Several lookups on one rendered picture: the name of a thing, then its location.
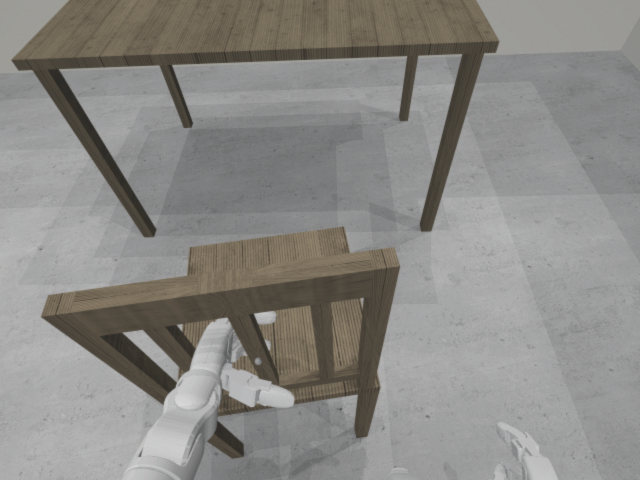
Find left robot hand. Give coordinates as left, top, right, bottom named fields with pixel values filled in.
left=189, top=311, right=295, bottom=408

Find chair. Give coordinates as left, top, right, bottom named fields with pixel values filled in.
left=41, top=227, right=400, bottom=459

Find right robot hand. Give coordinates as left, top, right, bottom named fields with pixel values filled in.
left=490, top=422, right=560, bottom=480

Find table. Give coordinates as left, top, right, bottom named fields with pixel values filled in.
left=12, top=0, right=499, bottom=237

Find robot left forearm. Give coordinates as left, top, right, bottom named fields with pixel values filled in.
left=121, top=369, right=222, bottom=480

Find robot right shin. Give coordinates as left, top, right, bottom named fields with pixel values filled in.
left=388, top=468, right=409, bottom=476

